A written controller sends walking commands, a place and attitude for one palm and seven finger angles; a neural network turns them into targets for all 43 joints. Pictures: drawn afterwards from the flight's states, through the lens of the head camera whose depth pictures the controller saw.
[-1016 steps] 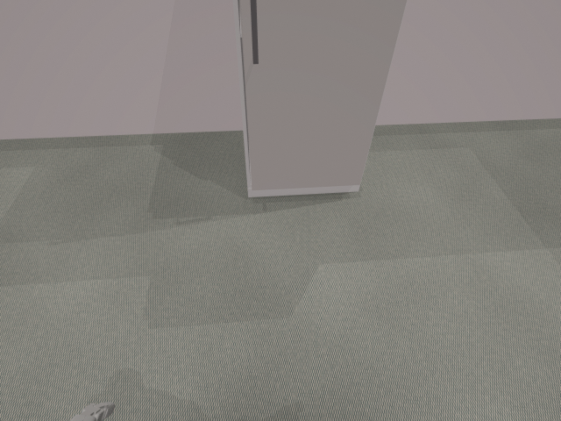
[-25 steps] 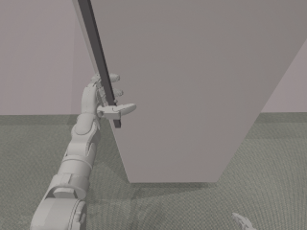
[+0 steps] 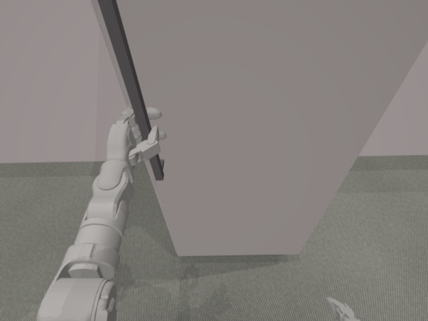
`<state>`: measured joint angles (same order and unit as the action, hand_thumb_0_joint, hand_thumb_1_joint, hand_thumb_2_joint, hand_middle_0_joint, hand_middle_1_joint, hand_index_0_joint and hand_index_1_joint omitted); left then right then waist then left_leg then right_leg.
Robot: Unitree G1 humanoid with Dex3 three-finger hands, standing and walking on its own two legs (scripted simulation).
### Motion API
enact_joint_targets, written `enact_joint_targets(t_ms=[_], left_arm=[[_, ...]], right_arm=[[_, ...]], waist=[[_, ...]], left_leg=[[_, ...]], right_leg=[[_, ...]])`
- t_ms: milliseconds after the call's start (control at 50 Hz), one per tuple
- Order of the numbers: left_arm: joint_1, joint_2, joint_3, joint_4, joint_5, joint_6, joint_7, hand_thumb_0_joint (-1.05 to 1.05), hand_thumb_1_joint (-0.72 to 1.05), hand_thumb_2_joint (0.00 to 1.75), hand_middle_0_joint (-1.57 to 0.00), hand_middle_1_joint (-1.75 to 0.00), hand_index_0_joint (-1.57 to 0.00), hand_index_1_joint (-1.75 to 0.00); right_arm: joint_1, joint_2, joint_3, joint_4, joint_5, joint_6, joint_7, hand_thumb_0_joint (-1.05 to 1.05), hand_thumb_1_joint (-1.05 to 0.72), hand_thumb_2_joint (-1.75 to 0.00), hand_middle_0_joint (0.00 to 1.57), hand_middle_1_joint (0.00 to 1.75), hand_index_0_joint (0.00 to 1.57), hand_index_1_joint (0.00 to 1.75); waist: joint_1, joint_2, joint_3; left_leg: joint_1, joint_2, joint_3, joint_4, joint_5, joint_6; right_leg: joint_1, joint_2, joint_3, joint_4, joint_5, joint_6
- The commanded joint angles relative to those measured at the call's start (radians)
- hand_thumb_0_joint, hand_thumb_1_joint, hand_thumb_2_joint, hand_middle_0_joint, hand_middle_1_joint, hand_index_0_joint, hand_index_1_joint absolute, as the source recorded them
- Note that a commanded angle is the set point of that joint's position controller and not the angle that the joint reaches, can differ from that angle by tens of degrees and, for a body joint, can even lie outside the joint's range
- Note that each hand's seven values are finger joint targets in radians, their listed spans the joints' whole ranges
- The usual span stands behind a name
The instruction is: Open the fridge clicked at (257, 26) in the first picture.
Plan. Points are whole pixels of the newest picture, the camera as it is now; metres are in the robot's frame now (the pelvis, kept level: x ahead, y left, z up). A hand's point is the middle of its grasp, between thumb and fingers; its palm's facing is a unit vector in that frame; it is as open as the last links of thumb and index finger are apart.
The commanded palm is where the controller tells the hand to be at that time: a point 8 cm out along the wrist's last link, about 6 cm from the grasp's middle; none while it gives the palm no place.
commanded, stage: grip the handle and tug to test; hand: left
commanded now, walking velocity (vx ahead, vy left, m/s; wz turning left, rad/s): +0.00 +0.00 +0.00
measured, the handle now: (137, 89) +0.46 +0.15 +0.21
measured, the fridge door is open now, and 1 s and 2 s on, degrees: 0 0 23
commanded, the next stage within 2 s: pull the door a little, standing still in 0.56 s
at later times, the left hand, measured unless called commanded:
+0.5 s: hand (155, 144) +0.41 +0.13 +0.12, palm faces +0.03 -1.00 +0.02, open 5.3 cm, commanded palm +0.36 +0.19 +0.12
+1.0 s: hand (155, 146) +0.40 +0.13 +0.13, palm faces +0.03 -1.00 +0.01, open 5.7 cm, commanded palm +0.33 +0.18 +0.12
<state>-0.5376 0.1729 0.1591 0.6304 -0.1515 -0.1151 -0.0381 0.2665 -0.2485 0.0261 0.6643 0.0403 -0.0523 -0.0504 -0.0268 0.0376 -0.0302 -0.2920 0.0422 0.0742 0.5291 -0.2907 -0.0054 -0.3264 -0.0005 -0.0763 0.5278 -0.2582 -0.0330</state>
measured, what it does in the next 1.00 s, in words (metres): stands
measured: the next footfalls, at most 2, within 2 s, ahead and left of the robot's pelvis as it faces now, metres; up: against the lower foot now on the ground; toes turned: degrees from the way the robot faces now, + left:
left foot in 1.90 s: +0.05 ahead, +0.05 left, +0.00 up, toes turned +10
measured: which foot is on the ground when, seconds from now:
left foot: down 0.00-1.00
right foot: down 0.00-1.00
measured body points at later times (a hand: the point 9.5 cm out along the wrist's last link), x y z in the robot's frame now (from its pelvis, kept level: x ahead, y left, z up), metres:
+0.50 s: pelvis +0.01 +0.00 +0.00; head +0.02 -0.01 +0.45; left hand +0.40 +0.18 +0.13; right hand +0.13 -0.24 -0.11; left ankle -0.01 +0.12 -0.73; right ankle +0.01 -0.10 -0.73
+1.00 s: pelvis +0.04 +0.01 +0.00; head +0.05 -0.01 +0.45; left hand +0.39 +0.18 +0.13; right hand +0.19 -0.23 -0.09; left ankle -0.01 +0.12 -0.73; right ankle +0.01 -0.10 -0.73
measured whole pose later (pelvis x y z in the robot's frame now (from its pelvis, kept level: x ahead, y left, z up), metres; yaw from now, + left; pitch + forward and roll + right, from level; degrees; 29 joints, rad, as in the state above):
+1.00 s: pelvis +0.04 +0.01 +0.00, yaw -1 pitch +3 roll +0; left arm -0.24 0.12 0.11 0.18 -0.15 0.09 0.01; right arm 0.23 -0.22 0.02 0.57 0.03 0.01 -0.02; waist -0.01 0.04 -0.06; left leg -0.20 0.04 0.10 0.48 -0.32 0.00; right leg -0.24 0.00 -0.05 0.48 -0.29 -0.02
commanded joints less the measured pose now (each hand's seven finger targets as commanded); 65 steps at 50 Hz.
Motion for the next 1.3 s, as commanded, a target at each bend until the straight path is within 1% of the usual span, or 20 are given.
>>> enact_joint_targets(t_ms=[0,60,100,240,320,420,520,580,640,680,700,800,920,1060,1120,1160,1220,1240,1260,1280], left_arm=[[-0.446,0.184,0.054,-0.203,-0.016,-0.063,-0.002,0.0,0.9,0.9,-0.45,-1.4,-0.45,-1.4],[-0.455,0.201,0.067,-0.202,-0.011,-0.062,0.001,0.0,0.9,0.9,-0.45,-1.4,-0.45,-1.4],[-0.464,0.162,0.037,-0.226,-0.009,-0.065,0.002,0.0,0.9,0.9,-0.45,-1.4,-0.45,-1.4],[-0.405,0.167,0.047,-0.214,-0.012,-0.064,0.005,0.0,0.9,0.9,-0.45,-1.4,-0.45,-1.4],[-0.346,0.138,0.03,-0.273,-0.012,-0.067,-0.001,0.0,0.9,0.9,-0.45,-1.4,-0.45,-1.4],[-0.219,0.165,0.068,-0.32,-0.02,-0.054,-0.008,0.0,0.9,0.9,-0.45,-1.4,-0.45,-1.4],[-0.08,0.171,0.09,-0.433,-0.029,-0.029,-0.014,0.0,0.9,0.9,-0.45,-1.4,-0.45,-1.4],[-0.097,0.147,0.061,-0.483,-0.025,-0.001,-0.01,0.0,0.9,0.9,-0.45,-1.4,-0.45,-1.4],[-0.028,0.151,0.073,-0.528,-0.025,0.031,-0.002,0.0,0.9,0.9,-0.45,-1.4,-0.45,-1.4],[-0.181,0.08,-0.022,-0.551,-0.014,0.051,0.012,0.0,0.9,0.9,-0.45,-1.4,-0.45,-1.4],[-0.192,0.09,-0.006,-0.529,-0.01,0.062,0.023,0.0,0.9,0.9,-0.45,-1.4,-0.45,-1.4],[-0.032,0.054,-0.031,-0.599,0.0,0.093,0.027,0.0,0.9,0.9,-0.45,-1.4,-0.45,-1.4],[0.152,0.033,-0.057,-0.75,0.0,0.113,0.013,0.0,0.9,0.9,-0.45,-1.4,-0.45,-1.4],[0.493,0.012,-0.072,-0.966,-0.013,0.16,0.004,0.0,0.9,0.9,-0.45,-1.4,-0.45,-1.4],[0.653,-0.007,-0.098,-1.144,-0.011,0.184,0.004,0.0,0.9,0.9,-0.45,-1.4,-0.45,-1.4],[0.766,-0.012,-0.111,-1.206,-0.008,0.199,0.007,0.0,0.9,0.9,-0.45,-1.4,-0.45,-1.4],[0.947,-0.038,-0.158,-1.365,0.004,0.2,0.011,0.0,0.9,0.9,-0.45,-1.4,-0.45,-1.4],[0.881,-0.008,-0.15,-1.444,0.01,0.193,0.02,0.0,0.9,0.9,-0.45,-1.4,-0.45,-1.4],[0.351,0.317,-0.006,-1.447,0.106,0.084,0.082,0.0,0.9,0.9,-0.45,-1.4,-0.45,-1.4],[0.614,0.136,-0.078,-1.249,0.096,0.068,0.094,0.0,0.9,0.9,-0.45,-1.4,-0.45,-1.4]], right_arm=[[-0.047,-0.114,-0.035,-0.128,-0.001,-0.044,-0.016,0.0,-0.9,-0.9,0.2,0.3,0.2,0.3],[-0.043,-0.115,-0.036,-0.13,-0.002,-0.038,-0.019,0.0,-0.9,-0.9,0.2,0.3,0.2,0.3],[-0.044,-0.107,-0.036,-0.132,-0.002,-0.043,-0.016,0.0,-0.9,-0.9,0.2,0.3,0.2,0.3],[-0.042,-0.113,-0.037,-0.136,-0.004,-0.045,-0.012,0.0,-0.9,-0.9,0.2,0.3,0.2,0.3],[-0.052,-0.107,-0.037,-0.153,-0.003,-0.048,-0.004,0.0,-0.9,-0.9,0.2,0.3,0.2,0.3],[-0.061,-0.11,-0.041,-0.171,-0.002,-0.047,0.0,0.0,-0.9,-0.9,0.2,0.3,0.2,0.3],[-0.081,-0.104,-0.043,-0.198,0.0,-0.038,0.006,0.0,-0.9,-0.9,0.2,0.3,0.2,0.3],[-0.087,-0.101,-0.043,-0.202,0.0,-0.032,0.007,0.0,-0.9,-0.9,0.2,0.3,0.2,0.3],[-0.086,-0.1,-0.045,-0.208,-0.001,-0.021,0.007,0.0,-0.9,-0.9,0.2,0.3,0.2,0.3],[-0.081,-0.098,-0.045,-0.197,-0.002,-0.017,0.006,0.0,-0.9,-0.9,0.2,0.3,0.2,0.3],[-0.072,-0.101,-0.049,-0.185,-0.004,-0.015,0.003,0.0,-0.9,-0.9,0.2,0.3,0.2,0.3],[-0.078,-0.093,-0.051,-0.205,-0.012,-0.004,0.011,0.0,-0.9,-0.9,0.2,0.3,0.2,0.3],[-0.107,-0.082,-0.044,-0.245,-0.016,0.011,0.024,0.0,-0.9,-0.9,0.2,0.3,0.2,0.3],[-0.142,-0.073,-0.039,-0.304,-0.016,0.034,0.038,0.0,-0.9,-0.9,0.2,0.3,0.2,0.3],[-0.157,-0.059,-0.034,-0.331,-0.017,0.04,0.048,0.0,-0.9,-0.9,0.2,0.3,0.2,0.3],[-0.166,-0.063,-0.036,-0.343,-0.018,0.044,0.05,0.0,-0.9,-0.9,0.2,0.3,0.2,0.3],[-0.164,-0.053,-0.035,-0.361,-0.019,0.039,0.061,0.0,-0.9,-0.9,0.2,0.3,0.2,0.3],[-0.167,-0.055,-0.035,-0.361,-0.02,0.035,0.059,0.0,-0.9,-0.9,0.2,0.3,0.2,0.3],[-0.132,-0.083,-0.011,-0.343,-0.032,0.042,0.006,0.0,-0.9,-0.9,0.2,0.3,0.2,0.3],[-0.141,-0.063,-0.028,-0.292,-0.048,0.051,-0.012,0.0,-0.9,-0.9,0.2,0.3,0.2,0.3]], waist=[[0.004,-0.092,-0.265],[0.009,-0.07,-0.28],[0.007,-0.04,-0.306],[0.014,-0.101,-0.307],[0.031,-0.055,-0.325],[0.058,-0.103,-0.316],[0.086,-0.084,-0.332],[0.071,-0.038,-0.309],[0.076,-0.066,-0.317],[0.027,-0.052,-0.281],[0.024,-0.071,-0.285],[0.059,-0.052,-0.352],[0.082,-0.056,-0.359],[0.105,-0.077,-0.313],[0.106,-0.023,-0.304],[0.107,-0.035,-0.269],[0.101,-0.031,-0.249],[0.091,-0.023,-0.256],[-0.004,0.016,-0.156],[-0.004,-0.048,-0.145]], left_leg=[[0.041,-0.045,-0.036,-0.05,0.185,0.042],[0.048,-0.045,-0.035,-0.051,0.187,0.041],[0.071,-0.046,-0.036,-0.044,0.215,0.041],[0.048,-0.045,-0.033,-0.046,0.206,0.042],[0.074,-0.043,-0.03,-0.048,0.254,0.039],[0.062,-0.038,-0.023,-0.055,0.279,0.039],[0.075,-0.037,-0.007,-0.063,0.353,0.036],[0.102,-0.034,-0.008,-0.06,0.378,0.034],[0.108,-0.034,-0.006,-0.061,0.424,0.032],[0.136,-0.029,-0.017,-0.051,0.429,0.033],[0.142,-0.027,-0.022,-0.044,0.438,0.033],[0.177,-0.029,-0.02,-0.034,0.54,0.028],[0.195,-0.023,-0.02,-0.034,0.627,0.027],[0.177,-0.012,-0.016,-0.04,0.653,0.026],[0.181,-0.009,-0.016,-0.039,0.67,0.024],[0.168,-0.006,-0.02,-0.037,0.647,0.023],[0.161,-0.002,-0.024,-0.024,0.655,0.026],[0.172,-0.005,-0.027,-0.021,0.64,0.026],[0.168,-0.008,-0.046,-0.007,0.53,0.048],[0.182,0.003,-0.075,0.019,0.5,0.05]], right_leg=[[0.163,-0.002,0.059,-0.067,0.285,0.019],[0.17,-0.005,0.061,-0.067,0.277,0.018],[0.16,-0.001,0.055,-0.058,0.303,0.014],[0.179,-0.002,0.058,-0.059,0.308,0.019],[0.193,0.0,0.051,-0.048,0.352,0.011],[0.231,0.002,0.05,-0.046,0.387,0.01],[0.29,-0.003,0.052,-0.038,0.484,0.008],[0.266,-0.001,0.047,-0.043,0.492,0.008],[0.292,0.0,0.044,-0.038,0.549,0.008],[0.23,0.003,0.035,-0.046,0.525,0.013],[0.221,0.007,0.035,-0.043,0.522,0.013],[0.267,0.001,0.029,-0.024,0.6,0.008],[0.318,-0.005,0.027,-0.015,0.683,0.007],[0.351,-0.011,0.024,-0.017,0.736,0.009],[0.342,-0.012,0.023,-0.01,0.736,0.008],[0.328,-0.011,0.019,-0.013,0.71,0.007],[0.305,-0.01,0.012,0.003,0.711,0.011],[0.296,-0.01,0.015,0.002,0.703,0.011],[0.198,-0.068,0.108,-0.082,0.689,0.025],[0.148,-0.101,0.093,-0.098,0.632,0.01]])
